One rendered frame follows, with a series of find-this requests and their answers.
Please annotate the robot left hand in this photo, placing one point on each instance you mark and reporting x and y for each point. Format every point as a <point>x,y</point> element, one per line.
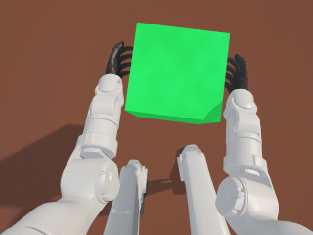
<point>114,65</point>

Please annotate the left robot foot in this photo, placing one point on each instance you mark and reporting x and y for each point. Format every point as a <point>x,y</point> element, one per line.
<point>141,212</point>

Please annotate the robot left upper arm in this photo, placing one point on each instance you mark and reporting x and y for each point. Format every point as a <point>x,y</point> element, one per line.
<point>86,186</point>

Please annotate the robot right hand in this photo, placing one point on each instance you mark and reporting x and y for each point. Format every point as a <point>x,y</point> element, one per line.
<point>238,79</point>

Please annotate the right robot shin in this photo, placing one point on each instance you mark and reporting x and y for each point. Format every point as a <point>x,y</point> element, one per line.
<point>191,148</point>

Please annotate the left robot forearm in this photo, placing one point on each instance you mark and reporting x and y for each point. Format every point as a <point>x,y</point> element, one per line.
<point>98,139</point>

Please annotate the right robot forearm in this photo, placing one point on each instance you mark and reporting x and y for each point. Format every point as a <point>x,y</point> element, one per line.
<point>243,139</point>

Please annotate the carton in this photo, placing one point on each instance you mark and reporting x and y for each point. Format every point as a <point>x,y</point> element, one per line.
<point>177,74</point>

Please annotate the robot right upper arm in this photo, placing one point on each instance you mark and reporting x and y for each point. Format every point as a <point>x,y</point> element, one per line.
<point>252,208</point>

